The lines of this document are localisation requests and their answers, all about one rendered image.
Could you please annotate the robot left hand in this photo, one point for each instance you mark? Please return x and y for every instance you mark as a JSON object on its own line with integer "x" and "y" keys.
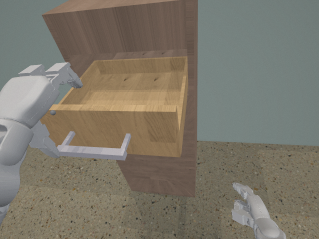
{"x": 25, "y": 99}

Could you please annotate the right robot forearm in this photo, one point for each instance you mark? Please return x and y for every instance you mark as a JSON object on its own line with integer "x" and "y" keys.
{"x": 266, "y": 228}

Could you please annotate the robot right hand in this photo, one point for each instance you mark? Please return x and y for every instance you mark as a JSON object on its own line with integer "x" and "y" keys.
{"x": 254, "y": 208}

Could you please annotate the drawer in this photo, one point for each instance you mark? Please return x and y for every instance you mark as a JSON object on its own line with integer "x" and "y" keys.
{"x": 143, "y": 97}

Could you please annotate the handle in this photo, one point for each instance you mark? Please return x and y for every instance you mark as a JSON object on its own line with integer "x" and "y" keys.
{"x": 93, "y": 152}

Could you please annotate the cabinet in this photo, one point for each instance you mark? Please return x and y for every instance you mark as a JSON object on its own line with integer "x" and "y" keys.
{"x": 92, "y": 30}

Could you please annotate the left robot forearm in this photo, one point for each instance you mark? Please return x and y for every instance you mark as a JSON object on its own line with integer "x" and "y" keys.
{"x": 14, "y": 141}

